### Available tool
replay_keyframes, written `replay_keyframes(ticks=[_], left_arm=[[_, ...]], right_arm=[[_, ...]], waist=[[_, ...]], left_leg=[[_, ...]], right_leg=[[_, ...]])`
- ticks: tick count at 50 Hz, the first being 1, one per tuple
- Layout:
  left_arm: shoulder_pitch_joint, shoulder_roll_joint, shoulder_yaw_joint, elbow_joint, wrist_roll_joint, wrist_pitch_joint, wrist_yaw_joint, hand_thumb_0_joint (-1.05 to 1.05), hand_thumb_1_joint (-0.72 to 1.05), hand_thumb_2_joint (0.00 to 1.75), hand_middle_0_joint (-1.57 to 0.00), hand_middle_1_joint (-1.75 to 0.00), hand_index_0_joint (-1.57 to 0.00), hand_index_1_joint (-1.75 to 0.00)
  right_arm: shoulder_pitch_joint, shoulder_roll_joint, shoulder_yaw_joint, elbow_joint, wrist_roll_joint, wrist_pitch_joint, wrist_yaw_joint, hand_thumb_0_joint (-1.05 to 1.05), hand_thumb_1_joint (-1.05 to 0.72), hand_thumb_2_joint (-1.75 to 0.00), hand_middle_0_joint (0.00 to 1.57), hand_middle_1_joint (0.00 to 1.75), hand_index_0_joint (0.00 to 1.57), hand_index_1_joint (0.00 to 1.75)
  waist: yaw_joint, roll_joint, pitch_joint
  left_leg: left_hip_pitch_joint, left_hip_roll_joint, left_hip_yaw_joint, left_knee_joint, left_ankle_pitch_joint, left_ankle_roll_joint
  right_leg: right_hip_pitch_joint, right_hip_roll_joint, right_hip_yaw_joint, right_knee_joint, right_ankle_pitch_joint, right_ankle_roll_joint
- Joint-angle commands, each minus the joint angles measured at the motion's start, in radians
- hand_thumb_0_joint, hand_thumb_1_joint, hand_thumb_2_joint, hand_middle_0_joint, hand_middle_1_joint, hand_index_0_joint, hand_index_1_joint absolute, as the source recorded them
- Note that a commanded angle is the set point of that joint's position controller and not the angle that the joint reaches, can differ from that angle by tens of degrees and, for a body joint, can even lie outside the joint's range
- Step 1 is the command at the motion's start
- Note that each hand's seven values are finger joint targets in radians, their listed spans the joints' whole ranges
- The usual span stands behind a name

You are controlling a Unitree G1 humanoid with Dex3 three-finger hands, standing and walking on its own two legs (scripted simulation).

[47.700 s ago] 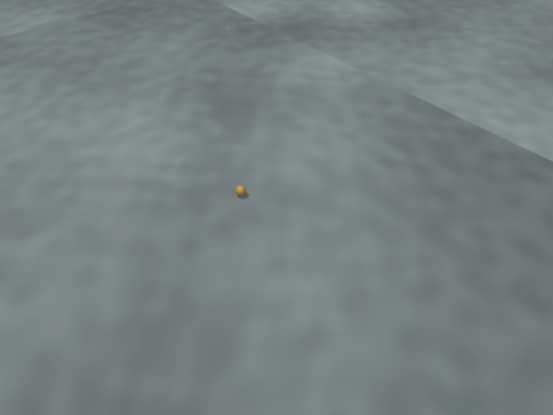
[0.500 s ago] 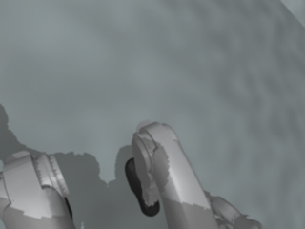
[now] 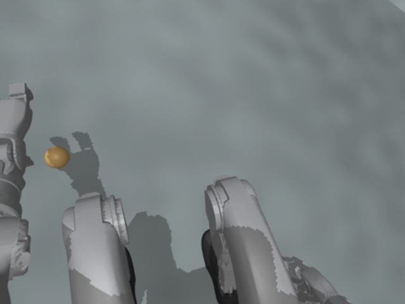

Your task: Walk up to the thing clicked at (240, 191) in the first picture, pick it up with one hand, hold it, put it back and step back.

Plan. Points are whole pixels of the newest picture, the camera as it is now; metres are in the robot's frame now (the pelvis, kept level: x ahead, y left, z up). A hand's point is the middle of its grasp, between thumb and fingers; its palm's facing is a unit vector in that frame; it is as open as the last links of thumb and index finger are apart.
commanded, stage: withdraw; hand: left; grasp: from above
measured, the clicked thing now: (57, 157) +0.44 +0.31 -0.30
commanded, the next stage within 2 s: home in 0.44 s
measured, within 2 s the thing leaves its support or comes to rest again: neither
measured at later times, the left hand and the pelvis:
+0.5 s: hand (28, 149) +0.42 +0.32 -0.17, palm faces -0.44 -0.09 -0.89, open 13.9 cm; pelvis -0.02 -0.01 +0.00, yaw +2 degrees
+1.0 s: hand out of the picture +0.35 +0.31 -0.02, palm faces -0.32 -0.44 -0.84, open 9.6 cm; pelvis +0.00 +0.00 +0.10, yaw +5 degrees
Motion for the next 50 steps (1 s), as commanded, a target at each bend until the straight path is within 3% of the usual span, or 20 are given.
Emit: replay_keyframes(ticks=[1,7,10,11,15,20,22,23,25,26,27,28,29,31,33,35,38,42,47,50], left_arm=[[-0.315,0.119,-0.041,-0.162,-0.031,0.010,-0.092,0.00,-0.51,0.99,-0.07,-1.00,-0.07,-1.00],[-0.304,0.134,-0.049,-0.052,-0.015,-0.037,-0.163,0.00,-0.50,0.99,-0.07,-1.01,-0.08,-1.00],[-0.322,0.187,-0.021,-0.012,0.005,-0.084,-0.150,0.00,-0.49,0.99,-0.08,-1.00,-0.08,-1.00],[-0.331,0.186,-0.026,0.015,0.015,-0.100,-0.142,0.00,-0.50,0.99,-0.08,-1.01,-0.08,-1.00],[-0.429,0.246,-0.007,0.052,0.069,-0.168,-0.075,0.00,-0.49,0.98,-0.07,-1.00,-0.08,-0.99],[-0.502,0.343,0.058,0.124,0.124,-0.209,0.044,0.00,-0.48,0.97,-0.07,-1.01,-0.08,-0.99],[-0.499,0.372,0.078,0.143,0.141,-0.205,0.078,0.00,-0.49,0.97,-0.07,-1.01,-0.08,-0.99],[-0.525,0.416,0.112,0.104,0.146,-0.203,0.097,0.00,-0.49,0.97,-0.07,-1.00,-0.08,-0.99],[-0.477,0.420,0.134,0.075,0.149,-0.180,0.115,0.00,-0.48,0.96,-0.08,-0.99,-0.09,-0.97],[-0.480,0.423,0.142,0.030,0.144,-0.168,0.119,0.00,-0.40,0.92,-0.16,-0.91,-0.17,-0.89],[-0.464,0.415,0.143,0.019,0.132,-0.154,0.116,0.00,-0.45,0.93,-0.10,-0.97,-0.12,-0.95],[-0.454,0.395,0.129,-0.008,0.122,-0.142,0.109,0.00,-0.37,0.91,-0.18,-0.89,-0.20,-0.87],[-0.425,0.388,0.131,-0.027,0.109,-0.130,0.100,0.00,-0.43,0.91,-0.12,-0.95,-0.13,-0.93],[-0.366,0.363,0.124,-0.058,0.087,-0.102,0.073,0.00,-0.27,0.89,-0.24,-0.79,-0.22,-0.77],[-0.337,0.357,0.141,-0.146,0.044,-0.079,0.043,0.00,-0.19,0.88,-0.24,-0.63,-0.21,-0.65],[-0.274,0.306,0.127,-0.185,-0.005,-0.052,-0.001,0.00,-0.07,0.83,-0.22,-0.54,-0.20,-0.56],[-0.167,0.259,0.136,-0.314,-0.101,-0.022,-0.072,0.00,0.17,0.77,-0.19,-0.41,-0.18,-0.42],[-0.005,0.129,0.087,-0.474,-0.244,0.016,-0.189,0.00,0.49,0.75,-0.18,-0.29,-0.17,-0.29],[0.190,0.058,0.092,-0.693,-0.428,0.058,-0.287,0.00,0.89,0.90,-0.20,-0.30,-0.20,-0.30],[0.235,0.008,0.072,-0.864,-0.516,0.068,-0.318,0.00,0.90,0.90,-0.20,-0.30,-0.20,-0.30]], right_arm=[[0.208,-0.262,-0.113,-0.039,0.046,0.043,-0.041,0.00,-0.89,-0.90,0.20,0.30,0.20,0.30],[0.203,-0.240,-0.084,-0.073,0.056,0.077,-0.105,0.00,-0.89,-0.90,0.20,0.30,0.20,0.30],[0.181,-0.231,-0.061,-0.081,0.045,0.080,-0.134,0.00,-0.89,-0.89,0.20,0.30,0.20,0.30],[0.181,-0.227,-0.052,-0.080,0.041,0.081,-0.141,0.00,-0.89,-0.89,0.20,0.30,0.20,0.30],[0.180,-0.238,-0.024,-0.071,0.017,0.077,-0.158,0.00,-0.88,-0.89,0.20,0.30,0.20,0.30],[0.192,-0.264,-0.009,-0.058,-0.022,0.066,-0.171,0.00,-0.88,-0.89,0.20,0.30,0.20,0.30],[0.196,-0.266,-0.005,-0.053,-0.034,0.059,-0.172,0.00,-0.89,-0.89,0.20,0.30,0.20,0.30],[0.204,-0.273,-0.006,-0.049,-0.040,0.056,-0.172,0.00,-0.89,-0.89,0.20,0.30,0.20,0.30],[0.211,-0.270,-0.013,-0.051,-0.045,0.050,-0.165,0.00,-0.89,-0.89,0.20,0.30,0.20,0.30],[0.209,-0.272,-0.020,-0.054,-0.047,0.050,-0.163,0.00,-0.88,-0.89,0.20,0.30,0.20,0.30],[0.201,-0.276,-0.029,-0.060,-0.043,0.046,-0.159,0.00,-0.89,-0.89,0.20,0.30,0.20,0.30],[0.205,-0.269,-0.035,-0.058,-0.043,0.048,-0.155,0.00,-0.88,-0.89,0.20,0.30,0.20,0.30],[0.211,-0.269,-0.043,-0.050,-0.037,0.049,-0.151,0.00,-0.89,-0.89,0.20,0.30,0.20,0.30],[0.227,-0.262,-0.064,-0.049,-0.024,0.052,-0.144,0.00,-0.88,-0.89,0.20,0.30,0.20,0.30],[0.252,-0.261,-0.087,-0.050,-0.006,0.057,-0.138,0.00,-0.88,-0.90,0.20,0.30,0.20,0.30],[0.267,-0.242,-0.106,-0.046,0.015,0.067,-0.133,0.00,-0.89,-0.90,0.20,0.30,0.20,0.30],[0.276,-0.226,-0.142,-0.059,0.055,0.082,-0.135,0.00,-0.89,-0.90,0.20,0.30,0.20,0.30],[0.237,-0.198,-0.159,-0.087,0.101,0.102,-0.146,0.00,-0.90,-0.90,0.20,0.30,0.20,0.30],[0.160,-0.179,-0.166,-0.139,0.131,0.112,-0.175,0.00,-0.90,-0.90,0.20,0.30,0.20,0.30],[0.116,-0.167,-0.171,-0.177,0.142,0.107,-0.196,0.00,-0.90,-0.90,0.20,0.30,0.20,0.30]], waist=[[-0.042,0.227,-0.588],[-0.041,0.100,-0.483],[-0.027,0.111,-0.461],[-0.037,0.113,-0.448],[-0.062,0.202,-0.488],[-0.075,0.285,-0.525],[-0.072,0.333,-0.546],[-0.064,0.368,-0.591],[-0.043,0.430,-0.656],[-0.034,0.463,-0.701],[-0.029,0.468,-0.708],[-0.034,0.489,-0.730],[-0.022,0.485,-0.734],[-0.004,0.466,-0.766],[0.019,0.459,-0.814],[0.031,0.398,-0.834],[0.076,0.341,-0.846],[0.073,0.200,-0.760],[0.109,0.115,-0.692],[0.115,0.144,-0.680]], left_leg=[[0.506,-0.012,0.103,-0.326,0.127,0.046],[0.428,-0.025,0.132,-0.331,0.104,0.058],[0.412,-0.031,0.139,-0.335,0.079,0.055],[0.411,-0.030,0.142,-0.331,0.069,0.055],[0.448,-0.026,0.130,-0.305,0.074,0.044],[0.498,-0.023,0.124,-0.275,0.077,0.033],[0.530,-0.016,0.123,-0.263,0.098,0.028],[0.545,-0.016,0.126,-0.258,0.118,0.027],[0.598,-0.016,0.133,-0.261,0.156,0.021],[0.625,-0.014,0.134,-0.264,0.171,0.019],[0.630,-0.015,0.135,-0.269,0.168,0.020],[0.638,-0.013,0.136,-0.266,0.180,0.019],[0.631,-0.016,0.140,-0.266,0.191,0.022],[0.641,-0.014,0.144,-0.279,0.199,0.024],[0.668,-0.020,0.151,-0.308,0.219,0.028],[0.663,-0.022,0.159,-0.324,0.231,0.037],[0.681,-0.029,0.170,-0.390,0.228,0.044],[0.658,-0.028,0.165,-0.455,0.223,0.060],[0.702,-0.024,0.156,-0.563,0.164,0.064],[0.788,-0.018,0.145,-0.651,0.125,0.058]], right_leg=[[0.304,0.027,-0.056,-0.333,0.221,-0.088],[0.333,0.017,-0.026,-0.386,0.167,-0.087],[0.326,0.012,-0.017,-0.387,0.123,-0.090],[0.318,0.013,-0.015,-0.386,0.115,-0.089],[0.268,0.012,-0.030,-0.327,0.123,-0.093],[0.229,0.008,-0.044,-0.292,0.118,-0.091],[0.226,0.009,-0.048,-0.270,0.143,-0.092],[0.234,0.006,-0.054,-0.260,0.167,-0.092],[0.240,0.001,-0.065,-0.230,0.214,-0.094],[0.237,0.002,-0.072,-0.226,0.230,-0.094],[0.216,-0.003,-0.081,-0.220,0.231,-0.096],[0.225,-0.001,-0.078,-0.217,0.247,-0.097],[0.226,-0.002,-0.080,-0.220,0.261,-0.094],[0.249,0.002,-0.073,-0.238,0.269,-0.095],[0.294,-0.002,-0.068,-0.266,0.287,-0.092],[0.347,0.001,-0.052,-0.307,0.298,-0.088],[0.415,-0.005,-0.032,-0.374,0.292,-0.084],[0.484,-0.004,-0.010,-0.464,0.304,-0.077],[0.563,-0.011,0.012,-0.574,0.245,-0.080],[0.598,-0.020,0.024,-0.633,0.209,-0.083]])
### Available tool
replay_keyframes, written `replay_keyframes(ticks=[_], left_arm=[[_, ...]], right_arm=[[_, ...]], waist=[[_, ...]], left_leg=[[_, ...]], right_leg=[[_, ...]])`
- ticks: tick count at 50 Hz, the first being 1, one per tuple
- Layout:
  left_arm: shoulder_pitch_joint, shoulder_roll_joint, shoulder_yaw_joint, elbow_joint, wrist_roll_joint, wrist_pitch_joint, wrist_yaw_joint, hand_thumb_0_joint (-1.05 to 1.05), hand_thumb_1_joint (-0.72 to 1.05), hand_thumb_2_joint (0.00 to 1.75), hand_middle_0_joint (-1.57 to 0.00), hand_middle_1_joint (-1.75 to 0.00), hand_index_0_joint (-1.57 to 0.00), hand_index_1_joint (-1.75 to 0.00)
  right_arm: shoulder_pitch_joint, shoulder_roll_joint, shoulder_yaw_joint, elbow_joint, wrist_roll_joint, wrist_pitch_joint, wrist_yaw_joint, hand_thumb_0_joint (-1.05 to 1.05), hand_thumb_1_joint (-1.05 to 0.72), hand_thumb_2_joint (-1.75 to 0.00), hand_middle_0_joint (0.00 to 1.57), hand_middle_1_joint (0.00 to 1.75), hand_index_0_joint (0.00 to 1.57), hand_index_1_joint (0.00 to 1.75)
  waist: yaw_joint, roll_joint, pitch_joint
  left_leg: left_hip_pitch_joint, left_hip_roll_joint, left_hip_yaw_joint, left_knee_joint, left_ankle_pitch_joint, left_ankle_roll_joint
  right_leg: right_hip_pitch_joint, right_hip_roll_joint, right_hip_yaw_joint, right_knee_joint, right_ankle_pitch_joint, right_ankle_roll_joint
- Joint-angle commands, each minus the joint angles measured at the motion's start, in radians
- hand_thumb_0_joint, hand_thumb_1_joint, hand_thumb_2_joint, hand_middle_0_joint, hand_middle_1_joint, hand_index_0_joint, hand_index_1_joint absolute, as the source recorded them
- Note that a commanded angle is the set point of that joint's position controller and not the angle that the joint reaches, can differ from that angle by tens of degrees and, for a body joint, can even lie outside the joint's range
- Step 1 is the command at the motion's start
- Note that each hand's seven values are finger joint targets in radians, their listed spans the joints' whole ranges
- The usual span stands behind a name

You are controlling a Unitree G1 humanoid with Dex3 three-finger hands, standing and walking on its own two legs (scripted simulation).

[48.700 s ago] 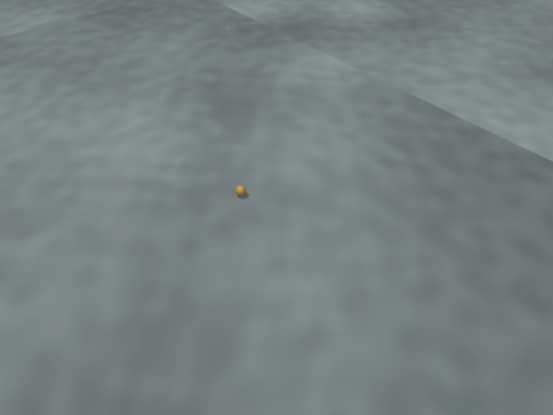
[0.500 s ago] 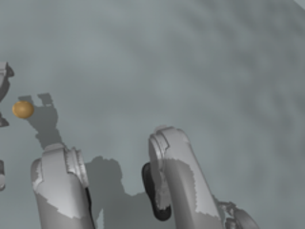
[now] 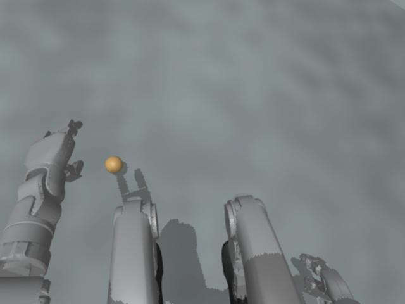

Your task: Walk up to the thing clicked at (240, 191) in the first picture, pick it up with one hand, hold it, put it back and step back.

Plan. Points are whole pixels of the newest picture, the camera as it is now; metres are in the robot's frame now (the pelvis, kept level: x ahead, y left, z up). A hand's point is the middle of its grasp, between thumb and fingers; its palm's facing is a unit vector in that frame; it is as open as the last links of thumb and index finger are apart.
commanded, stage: home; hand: left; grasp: from above
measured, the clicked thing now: (114, 164) +0.46 +0.27 -0.40
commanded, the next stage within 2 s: none
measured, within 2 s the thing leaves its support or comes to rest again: neither
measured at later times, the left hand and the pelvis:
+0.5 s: hand (23, 232) +0.25 +0.23 +0.09, palm faces +0.02 -0.92 -0.38, open 7.4 cm; pelvis +0.03 +0.00 +0.18, yaw +6 degrees
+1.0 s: hand out of the picture +0.22 +0.21 +0.25, palm faces +0.19 -0.96 -0.21, open 7.4 cm; pelvis +0.09 +0.01 +0.29, yaw +8 degrees
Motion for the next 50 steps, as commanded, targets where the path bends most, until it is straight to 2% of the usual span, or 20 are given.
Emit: replay_keyframes(ticks=[1,4,5,6,9,10,12,15,16,18,22,26,27,29,36,37,40,44,49,50], left_arm=[[-0.065,0.156,0.059,-0.329,-0.144,0.012,-0.020,0.00,0.90,0.90,-0.20,-0.30,-0.20,-0.30],[0.010,0.135,0.081,-0.438,-0.221,0.029,-0.020,0.00,0.90,0.90,-0.20,-0.30,-0.20,-0.30],[0.063,0.107,0.067,-0.438,-0.233,0.042,-0.020,0.00,0.90,0.90,-0.20,-0.30,-0.20,-0.30],[0.068,0.091,0.063,-0.509,-0.260,0.050,-0.018,0.00,0.90,0.90,-0.20,-0.30,-0.20,-0.30],[0.135,0.062,0.067,-0.594,-0.332,0.090,-0.015,0.00,0.90,0.90,-0.20,-0.30,-0.20,-0.30],[0.182,0.058,0.079,-0.609,-0.356,0.105,-0.012,0.00,0.90,0.90,-0.20,-0.30,-0.20,-0.30],[0.251,0.006,0.051,-0.631,-0.410,0.129,-0.015,0.00,0.90,0.91,-0.20,-0.30,-0.20,-0.30],[0.356,-0.015,0.063,-0.683,-0.492,0.176,-0.012,0.00,0.90,0.91,-0.20,-0.30,-0.20,-0.30],[0.384,-0.038,0.050,-0.710,-0.519,0.189,-0.013,0.00,0.90,0.91,-0.20,-0.30,-0.20,-0.30],[0.425,-0.043,0.066,-0.740,-0.577,0.219,-0.009,0.00,0.90,0.90,-0.20,-0.30,-0.20,-0.30],[0.549,-0.093,0.063,-0.791,-0.651,0.271,0.000,0.00,0.90,0.90,-0.20,-0.30,-0.20,-0.30],[0.651,-0.136,0.082,-0.861,-0.720,0.319,0.005,0.00,0.90,0.90,-0.20,-0.30,-0.20,-0.30],[0.682,-0.159,0.070,-0.861,-0.734,0.332,0.004,0.00,0.90,0.90,-0.20,-0.30,-0.20,-0.30],[0.733,-0.165,0.091,-0.897,-0.757,0.348,0.004,0.00,0.90,0.90,-0.20,-0.30,-0.20,-0.30],[0.903,-0.227,0.072,-1.012,-0.804,0.392,-0.015,0.00,0.90,0.90,-0.20,-0.30,-0.20,-0.30],[0.933,-0.224,0.077,-1.030,-0.804,0.397,-0.017,0.00,0.90,0.90,-0.20,-0.30,-0.20,-0.30],[0.986,-0.238,0.060,-1.050,-0.798,0.407,-0.029,0.00,0.90,0.90,-0.20,-0.30,-0.20,-0.30],[1.009,-0.242,0.059,-1.068,-0.794,0.414,-0.047,0.00,0.90,0.90,-0.20,-0.30,-0.20,-0.30],[0.965,-0.233,0.054,-1.051,-0.782,0.409,-0.062,0.00,0.90,0.90,-0.20,-0.30,-0.20,-0.30],[0.959,-0.235,0.053,-1.049,-0.783,0.406,-0.066,0.00,0.90,0.90,-0.20,-0.30,-0.20,-0.30]], right_arm=[[0.073,-0.184,-0.079,-0.117,0.029,-0.027,-0.040,0.00,-0.90,-0.90,0.20,0.30,0.20,0.30],[0.038,-0.177,-0.076,-0.145,0.039,-0.040,-0.064,0.00,-0.90,-0.90,0.20,0.30,0.20,0.30],[0.030,-0.174,-0.074,-0.151,0.042,-0.045,-0.072,0.00,-0.90,-0.90,0.20,0.30,0.20,0.30],[0.020,-0.170,-0.076,-0.161,0.046,-0.052,-0.079,0.00,-0.90,-0.90,0.20,0.30,0.20,0.30],[-0.003,-0.165,-0.071,-0.173,0.053,-0.077,-0.104,0.00,-0.90,-0.90,0.20,0.30,0.20,0.30],[-0.006,-0.164,-0.070,-0.181,0.056,-0.084,-0.111,0.00,-0.90,-0.90,0.20,0.30,0.20,0.30],[-0.022,-0.158,-0.063,-0.187,0.059,-0.095,-0.124,0.00,-0.90,-0.90,0.20,0.30,0.20,0.30],[-0.035,-0.151,-0.053,-0.211,0.066,-0.112,-0.144,0.00,-0.90,-0.90,0.20,0.30,0.20,0.30],[-0.035,-0.144,-0.051,-0.216,0.065,-0.118,-0.149,0.00,-0.90,-0.90,0.20,0.30,0.20,0.30],[-0.033,-0.139,-0.043,-0.226,0.067,-0.128,-0.162,0.00,-0.90,-0.90,0.20,0.30,0.20,0.30],[-0.002,-0.112,-0.021,-0.243,0.070,-0.148,-0.190,0.00,-0.90,-0.90,0.20,0.30,0.20,0.30],[0.038,-0.092,-0.002,-0.255,0.069,-0.169,-0.228,0.00,-0.90,-0.90,0.20,0.30,0.20,0.30],[0.044,-0.085,0.003,-0.252,0.070,-0.175,-0.238,0.00,-0.90,-0.90,0.20,0.30,0.20,0.30],[0.063,-0.081,0.005,-0.258,0.069,-0.186,-0.255,0.00,-0.90,-0.90,0.20,0.30,0.20,0.30],[0.111,-0.064,0.010,-0.289,0.056,-0.223,-0.291,0.00,-0.90,-0.90,0.20,0.30,0.20,0.30],[0.109,-0.063,0.011,-0.295,0.054,-0.228,-0.295,0.00,-0.90,-0.90,0.20,0.30,0.20,0.30],[0.110,-0.063,0.005,-0.307,0.049,-0.240,-0.300,0.00,-0.90,-0.90,0.20,0.30,0.20,0.30],[0.114,-0.073,-0.005,-0.315,0.042,-0.254,-0.297,0.00,-0.90,-0.90,0.20,0.30,0.20,0.30],[0.104,-0.085,-0.009,-0.309,0.036,-0.270,-0.296,0.00,-0.90,-0.90,0.20,0.30,0.20,0.30],[0.106,-0.088,-0.013,-0.307,0.034,-0.275,-0.294,0.00,-0.90,-0.90,0.20,0.30,0.20,0.30]], waist=[[0.012,0.085,-0.543],[0.023,0.098,-0.533],[0.027,0.097,-0.506],[0.025,0.109,-0.515],[0.021,0.131,-0.507],[0.025,0.122,-0.493],[0.015,0.115,-0.449],[0.021,0.106,-0.415],[0.010,0.118,-0.396],[0.015,0.114,-0.374],[0.007,0.094,-0.321],[0.007,0.080,-0.294],[-0.001,0.066,-0.270],[0.007,0.068,-0.260],[0.020,0.060,-0.175],[0.029,0.057,-0.158],[0.027,0.028,-0.110],[0.031,0.009,-0.083],[0.025,0.000,-0.035],[0.020,-0.003,-0.051]], left_leg=[[0.545,-0.019,0.054,-0.349,0.082,0.052],[0.629,-0.020,0.047,-0.433,0.055,0.047],[0.655,-0.018,0.047,-0.463,0.046,0.044],[0.686,-0.019,0.053,-0.481,0.048,0.043],[0.775,-0.019,0.049,-0.549,0.053,0.037],[0.792,-0.022,0.046,-0.575,0.050,0.037],[0.837,-0.021,0.029,-0.634,0.028,0.037],[0.920,-0.022,0.020,-0.718,0.020,0.035],[0.943,-0.023,0.022,-0.746,0.020,0.033],[1.004,-0.021,0.010,-0.801,0.013,0.032],[1.096,-0.026,0.015,-0.894,0.078,0.030],[1.190,-0.030,0.034,-0.976,0.205,0.029],[1.209,-0.032,0.039,-0.993,0.241,0.028],[1.267,-0.033,0.049,-1.029,0.306,0.027],[1.414,-0.038,0.071,-1.166,0.432,0.023],[1.423,-0.039,0.070,-1.174,0.444,0.023],[1.441,-0.044,0.077,-1.195,0.461,0.028],[1.476,-0.043,0.079,-1.227,0.481,0.028],[1.480,-0.049,0.092,-1.233,0.442,0.032],[1.487,-0.051,0.090,-1.233,0.444,0.032]], right_leg=[[0.378,0.012,-0.027,-0.369,0.177,-0.059],[0.429,0.004,-0.017,-0.432,0.149,-0.059],[0.444,0.003,-0.014,-0.454,0.142,-0.059],[0.466,0.001,-0.008,-0.482,0.143,-0.060],[0.525,-0.005,0.000,-0.539,0.150,-0.057],[0.553,-0.006,0.002,-0.562,0.146,-0.056],[0.581,-0.009,0.002,-0.598,0.134,-0.054],[0.650,-0.010,0.007,-0.672,0.128,-0.052],[0.669,-0.011,0.008,-0.700,0.129,-0.051],[0.715,-0.013,0.011,-0.746,0.129,-0.050],[0.847,-0.015,0.011,-0.858,0.183,-0.048],[1.004,-0.015,0.012,-0.964,0.281,-0.046],[1.034,-0.015,0.011,-0.992,0.309,-0.045],[1.101,-0.015,0.010,-1.037,0.362,-0.044],[1.264,-0.010,-0.012,-1.180,0.469,-0.039],[1.280,-0.009,-0.014,-1.190,0.479,-0.038],[1.309,-0.009,-0.015,-1.228,0.500,-0.033],[1.335,-0.008,-0.025,-1.247,0.505,-0.031],[1.321,-0.017,-0.017,-1.274,0.482,-0.021],[1.328,-0.017,-0.016,-1.272,0.481,-0.023]])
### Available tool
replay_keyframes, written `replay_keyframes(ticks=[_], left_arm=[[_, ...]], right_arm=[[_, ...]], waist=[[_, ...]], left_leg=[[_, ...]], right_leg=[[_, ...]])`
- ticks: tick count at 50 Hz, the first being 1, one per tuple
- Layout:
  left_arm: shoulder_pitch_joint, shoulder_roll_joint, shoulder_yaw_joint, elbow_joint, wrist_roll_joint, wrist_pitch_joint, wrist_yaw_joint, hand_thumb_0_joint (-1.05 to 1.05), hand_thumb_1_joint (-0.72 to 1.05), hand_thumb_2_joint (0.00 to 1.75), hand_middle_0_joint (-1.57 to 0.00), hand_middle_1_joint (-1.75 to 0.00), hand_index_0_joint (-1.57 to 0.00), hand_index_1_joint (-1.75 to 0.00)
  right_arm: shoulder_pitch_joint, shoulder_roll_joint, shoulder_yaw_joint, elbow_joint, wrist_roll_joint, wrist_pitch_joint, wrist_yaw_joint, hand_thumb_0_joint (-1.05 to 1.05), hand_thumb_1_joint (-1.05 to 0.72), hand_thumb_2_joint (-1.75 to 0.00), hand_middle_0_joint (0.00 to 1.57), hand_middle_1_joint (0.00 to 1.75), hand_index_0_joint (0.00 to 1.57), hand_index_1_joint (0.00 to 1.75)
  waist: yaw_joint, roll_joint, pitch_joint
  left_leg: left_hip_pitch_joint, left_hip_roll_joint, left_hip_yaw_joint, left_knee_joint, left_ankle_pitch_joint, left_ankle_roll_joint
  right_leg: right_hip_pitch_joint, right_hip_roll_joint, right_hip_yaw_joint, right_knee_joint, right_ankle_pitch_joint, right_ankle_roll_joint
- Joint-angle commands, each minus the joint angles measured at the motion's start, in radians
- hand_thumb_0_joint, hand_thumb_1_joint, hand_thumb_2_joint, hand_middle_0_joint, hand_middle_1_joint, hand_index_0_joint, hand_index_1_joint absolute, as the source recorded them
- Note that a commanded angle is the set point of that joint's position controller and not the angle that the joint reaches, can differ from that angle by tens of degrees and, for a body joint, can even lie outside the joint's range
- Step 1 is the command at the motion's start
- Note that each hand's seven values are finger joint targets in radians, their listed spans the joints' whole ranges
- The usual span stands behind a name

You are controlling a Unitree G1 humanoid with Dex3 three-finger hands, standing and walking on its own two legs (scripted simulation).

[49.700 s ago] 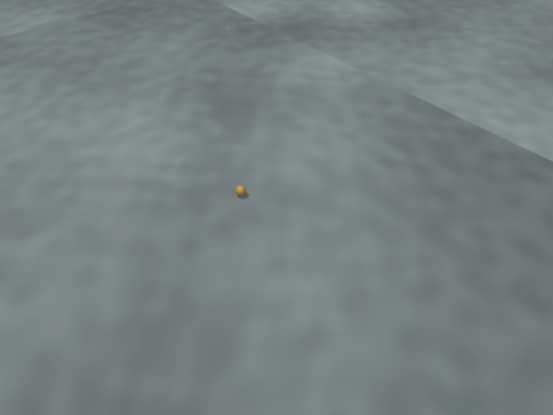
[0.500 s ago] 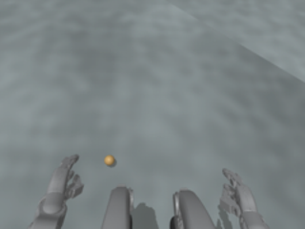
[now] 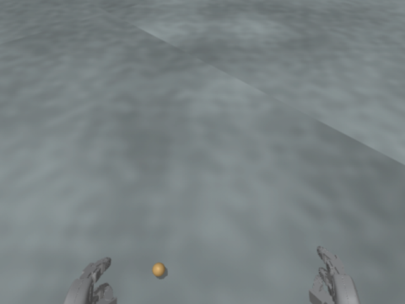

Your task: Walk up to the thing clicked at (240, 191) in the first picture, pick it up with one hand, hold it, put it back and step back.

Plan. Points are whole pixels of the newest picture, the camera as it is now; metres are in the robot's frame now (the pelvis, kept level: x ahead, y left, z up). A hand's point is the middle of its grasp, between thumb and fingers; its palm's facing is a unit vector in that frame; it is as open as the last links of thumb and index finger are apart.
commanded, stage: home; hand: left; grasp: from above
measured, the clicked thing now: (158, 269) +0.41 +0.21 -0.69
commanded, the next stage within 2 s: stand in 1.88 s
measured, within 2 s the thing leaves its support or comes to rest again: neither
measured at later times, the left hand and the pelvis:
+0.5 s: hand out of the picture +0.15 +0.17 -0.05, palm faces +0.04 -0.98 -0.21, open 7.4 cm; pelvis -0.01 -0.01 +0.00, yaw +0 degrees
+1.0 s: hand out of the picture +0.15 +0.18 -0.05, palm faces +0.04 -0.98 -0.20, open 7.4 cm; pelvis -0.01 +0.00 +0.00, yaw +0 degrees
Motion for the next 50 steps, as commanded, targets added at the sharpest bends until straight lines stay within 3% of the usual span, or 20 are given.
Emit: replay_keyframes(ticks=[1,6,16,31,43,50], left_arm=[[-0.042,0.095,0.062,-0.152,0.010,-0.051,-0.007,0.00,0.90,0.90,-0.20,-0.30,-0.20,-0.30],[-0.047,0.102,0.069,-0.165,0.017,-0.057,-0.010,0.00,0.90,0.90,-0.20,-0.30,-0.20,-0.30],[-0.045,0.104,0.059,-0.162,0.017,-0.060,-0.007,0.00,0.90,0.90,-0.20,-0.30,-0.20,-0.30],[-0.047,0.100,0.062,-0.151,0.015,-0.054,-0.008,0.00,0.90,0.90,-0.20,-0.30,-0.20,-0.30],[-0.056,0.100,0.058,-0.160,0.012,-0.049,-0.011,0.00,0.90,0.90,-0.20,-0.30,-0.20,-0.30],[-0.050,0.105,0.061,-0.167,0.013,-0.049,-0.011,0.00,0.90,0.90,-0.20,-0.30,-0.20,-0.30]], right_arm=[[-0.060,-0.119,-0.049,-0.148,-0.004,-0.070,-0.009,0.00,-0.90,-0.90,0.20,0.30,0.20,0.30],[-0.071,-0.120,-0.051,-0.144,-0.009,-0.084,-0.005,0.00,-0.90,-0.90,0.20,0.30,0.20,0.30],[-0.083,-0.120,-0.047,-0.138,-0.010,-0.088,-0.007,0.00,-0.90,-0.90,0.20,0.30,0.20,0.30],[-0.088,-0.119,-0.047,-0.136,-0.007,-0.098,-0.012,0.00,-0.90,-0.90,0.20,0.30,0.20,0.30],[-0.083,-0.119,-0.046,-0.131,-0.008,-0.104,-0.014,0.00,-0.90,-0.90,0.20,0.30,0.20,0.30],[-0.083,-0.118,-0.049,-0.129,-0.008,-0.099,-0.013,0.00,-0.90,-0.90,0.20,0.30,0.20,0.30]], waist=[[-0.002,-0.026,-0.035],[0.003,0.019,-0.053],[0.006,-0.001,-0.056],[0.011,0.002,-0.022],[0.005,-0.008,-0.029],[0.008,-0.004,-0.051]], left_leg=[[0.157,-0.032,0.031,-0.145,0.271,0.031],[0.171,-0.034,0.034,-0.149,0.257,0.025],[0.164,-0.035,0.030,-0.146,0.249,0.029],[0.136,-0.028,0.024,-0.171,0.156,0.027],[0.139,-0.030,0.033,-0.156,0.164,0.030],[0.154,-0.030,0.030,-0.143,0.228,0.030]], right_leg=[[-0.003,0.028,-0.026,-0.157,0.284,-0.008],[-0.004,0.025,-0.020,-0.149,0.271,-0.011],[0.004,0.024,-0.015,-0.155,0.270,-0.008],[-0.023,0.029,-0.022,-0.155,0.170,-0.015],[-0.023,0.026,-0.013,-0.163,0.182,-0.009],[-0.004,0.025,-0.012,-0.153,0.241,-0.009]])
